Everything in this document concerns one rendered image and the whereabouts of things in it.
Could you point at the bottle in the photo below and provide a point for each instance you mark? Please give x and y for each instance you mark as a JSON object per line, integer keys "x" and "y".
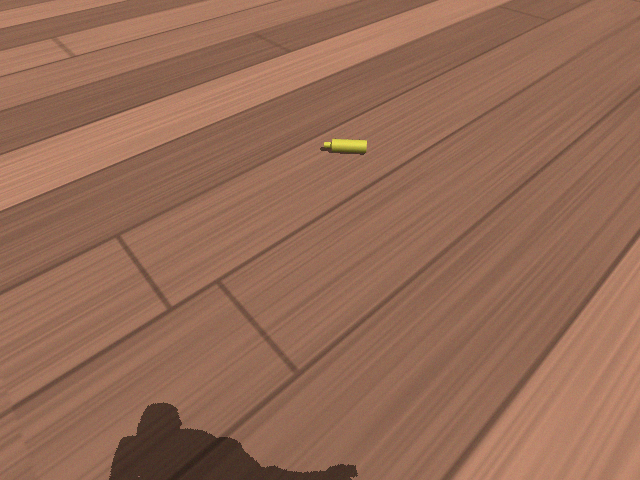
{"x": 347, "y": 145}

